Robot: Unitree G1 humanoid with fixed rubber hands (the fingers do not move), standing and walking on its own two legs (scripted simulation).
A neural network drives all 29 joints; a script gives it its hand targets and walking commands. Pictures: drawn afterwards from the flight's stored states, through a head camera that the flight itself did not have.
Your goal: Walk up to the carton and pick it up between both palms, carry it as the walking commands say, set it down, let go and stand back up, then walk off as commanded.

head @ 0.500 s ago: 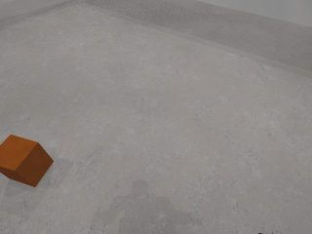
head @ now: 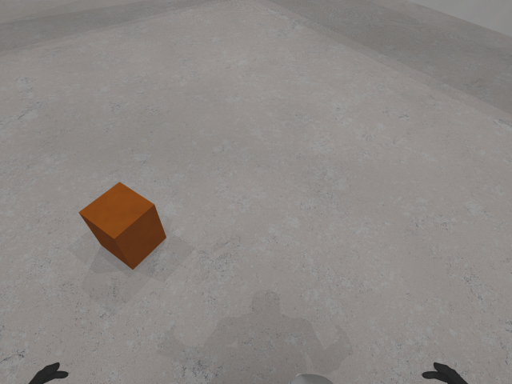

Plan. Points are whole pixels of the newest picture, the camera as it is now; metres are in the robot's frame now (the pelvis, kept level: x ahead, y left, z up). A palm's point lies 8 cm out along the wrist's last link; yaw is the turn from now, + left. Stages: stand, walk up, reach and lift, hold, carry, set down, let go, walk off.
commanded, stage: walk up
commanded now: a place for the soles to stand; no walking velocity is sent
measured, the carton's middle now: (126, 226) +0.82 +0.51 -0.64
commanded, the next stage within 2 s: none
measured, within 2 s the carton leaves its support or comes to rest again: neither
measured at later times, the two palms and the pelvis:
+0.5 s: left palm out of the picture +0.02 +0.46 -0.09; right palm (307, 233) +0.41 -0.12 -0.07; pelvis +0.14 +0.12 -0.01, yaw +18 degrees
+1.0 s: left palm out of the picture +0.12 +0.54 -0.06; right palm (249, 197) +0.52 +0.00 -0.09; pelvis +0.28 +0.22 +0.00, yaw +31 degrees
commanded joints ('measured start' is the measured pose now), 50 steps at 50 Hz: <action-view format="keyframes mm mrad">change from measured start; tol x32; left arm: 1 213 191 66 -32 2 -35 21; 50 104 261 62 -102 24 -60 2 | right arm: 1 -144 -235 -72 -141 -2 -13 -5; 50 -70 -169 -60 27 44 -82 -2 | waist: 1 128 139 -49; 3 206 -238 -55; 18 76 -190 -23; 22 -75 306 -172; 50 84 -152 27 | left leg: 1 -313 113 -220 -173 -354 150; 6 -447 72 -173 506 -120 -39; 19 139 15 189 -13 -26 20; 21 532 156 -192 -194 -255 155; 22 459 327 -525 -347 -270 249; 27 104 176 -149 -227 179 197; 34 -107 168 -211 -259 -224 205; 38 -498 -79 -33 428 -300 30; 50 -96 79 100 112 20 -24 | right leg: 1 395 32 10 -214 155 -30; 4 307 -521 774 -675 -459 -172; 12 287 -287 14 -493 452 -166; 20 81 -225 -189 64 509 -126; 23 -332 -123 54 479 -29 -27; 35 233 1 -11 -193 243 -32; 39 376 -484 717 -574 -215 -272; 45 249 -309 133 -482 298 -229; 50 133 -272 15 -486 70 -210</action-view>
